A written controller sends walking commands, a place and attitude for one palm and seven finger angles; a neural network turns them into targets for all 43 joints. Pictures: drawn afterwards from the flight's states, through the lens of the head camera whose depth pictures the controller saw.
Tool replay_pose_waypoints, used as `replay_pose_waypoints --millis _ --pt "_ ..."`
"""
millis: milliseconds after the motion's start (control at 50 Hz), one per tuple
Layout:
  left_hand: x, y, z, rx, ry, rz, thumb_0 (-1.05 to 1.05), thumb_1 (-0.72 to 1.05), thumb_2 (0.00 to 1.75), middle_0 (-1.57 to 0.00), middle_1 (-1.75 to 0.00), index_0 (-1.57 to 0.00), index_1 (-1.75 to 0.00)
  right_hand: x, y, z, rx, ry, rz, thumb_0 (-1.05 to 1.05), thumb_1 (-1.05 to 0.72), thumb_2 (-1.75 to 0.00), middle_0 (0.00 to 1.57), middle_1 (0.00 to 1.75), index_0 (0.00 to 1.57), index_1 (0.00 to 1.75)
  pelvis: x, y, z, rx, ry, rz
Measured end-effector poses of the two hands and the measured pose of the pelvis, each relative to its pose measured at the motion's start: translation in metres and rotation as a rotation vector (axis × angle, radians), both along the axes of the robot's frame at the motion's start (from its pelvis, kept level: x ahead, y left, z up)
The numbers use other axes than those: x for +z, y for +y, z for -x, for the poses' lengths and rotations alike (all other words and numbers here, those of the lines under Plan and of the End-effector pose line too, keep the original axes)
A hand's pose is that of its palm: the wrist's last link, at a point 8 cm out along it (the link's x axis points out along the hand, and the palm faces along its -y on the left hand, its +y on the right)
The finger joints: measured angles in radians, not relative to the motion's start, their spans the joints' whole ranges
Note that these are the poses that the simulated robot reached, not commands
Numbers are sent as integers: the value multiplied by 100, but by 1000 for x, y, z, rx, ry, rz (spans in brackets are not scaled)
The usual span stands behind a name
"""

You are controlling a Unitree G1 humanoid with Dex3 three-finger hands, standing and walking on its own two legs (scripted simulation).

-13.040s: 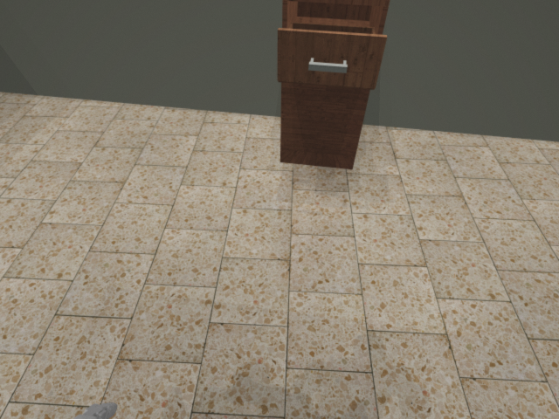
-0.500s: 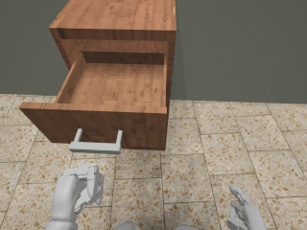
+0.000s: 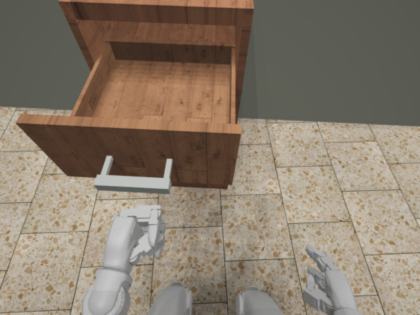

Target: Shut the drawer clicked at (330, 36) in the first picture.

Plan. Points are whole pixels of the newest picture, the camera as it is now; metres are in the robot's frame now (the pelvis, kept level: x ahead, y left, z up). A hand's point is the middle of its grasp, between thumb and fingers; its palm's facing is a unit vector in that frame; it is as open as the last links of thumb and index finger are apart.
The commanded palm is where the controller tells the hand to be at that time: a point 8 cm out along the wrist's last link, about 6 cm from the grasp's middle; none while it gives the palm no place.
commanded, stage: bring the fist close to the handle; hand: left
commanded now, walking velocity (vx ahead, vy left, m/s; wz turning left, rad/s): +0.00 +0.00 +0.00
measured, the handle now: (136, 173) +0.36 +0.15 +0.05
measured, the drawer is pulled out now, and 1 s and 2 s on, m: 0.30 0.29 0.15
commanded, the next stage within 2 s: push the drawer shut in 0.30 s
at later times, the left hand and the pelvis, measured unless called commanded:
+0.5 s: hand (151, 224) +0.26 +0.11 +0.06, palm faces -0.01 -1.00 -0.03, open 3.3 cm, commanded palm +0.24 +0.16 +0.06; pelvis +0.00 +0.00 +0.00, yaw +0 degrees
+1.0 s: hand (160, 212) +0.29 +0.10 +0.04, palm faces -0.08 -1.00 -0.05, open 3.0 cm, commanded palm +0.30 +0.16 +0.06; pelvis -0.01 +0.00 +0.00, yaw +1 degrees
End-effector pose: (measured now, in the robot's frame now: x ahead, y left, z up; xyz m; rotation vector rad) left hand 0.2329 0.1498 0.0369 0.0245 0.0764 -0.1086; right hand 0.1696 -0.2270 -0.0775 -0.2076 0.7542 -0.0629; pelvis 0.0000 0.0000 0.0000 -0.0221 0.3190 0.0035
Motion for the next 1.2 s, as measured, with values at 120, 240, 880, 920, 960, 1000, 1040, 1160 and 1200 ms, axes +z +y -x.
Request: replay_pose_waypoints --millis 120,240,880,920,960,1000,1040,1160,1200 --pt "29 15 -5 96 -105 10 2 90 90 -140 -160 -140 -160 0 4 7 -12 20 -18 1 -90 -90 20 30 20 30 4 2 -1 -3 -7 1" --pt "15 2 1 34 -19 15 2 90 90 -140 -160 -140 -160 5 5 10 -7 30 -17 1 -90 -90 20 30 20 30 7 4 -2 3 -15 3" --pt "11 6 -32 47 -71 -18 2 81 92 -140 -160 -140 -160 -8 -9 19 -12 105 11 1 -90 -90 20 30 20 30 6 -3 2 11 -9 3" --pt "9 6 -34 39 -72 -23 0 81 94 -140 -160 -140 -160 -10 -11 21 -13 115 16 1 -90 -90 20 30 20 30 5 -3 5 13 -10 3" --pt "9 6 -37 34 -72 -24 -1 80 95 -140 -160 -140 -160 -11 -12 24 -16 120 20 1 -90 -90 20 30 20 30 5 -3 8 15 -12 4" --pt "8 6 -40 29 -74 -26 -2 80 95 -140 -160 -140 -160 -11 -13 27 -19 124 23 1 -90 -90 20 30 20 30 5 -4 10 16 -14 4" --pt "7 7 -44 26 -76 -27 -2 79 96 -140 -160 -140 -160 -11 -13 30 -24 127 25 1 -90 -90 20 30 20 30 5 -4 13 16 -17 5" --pt "8 7 -59 26 -80 -28 -2 78 96 -140 -160 -140 -160 -11 -13 41 -38 135 29 1 -90 -90 20 30 20 30 5 -3 20 16 -21 7" --pt "8 7 -65 28 -81 -29 -1 78 96 -140 -160 -140 -160 -11 -13 46 -45 140 30 1 -90 -90 20 30 20 30 6 -2 22 15 -22 8"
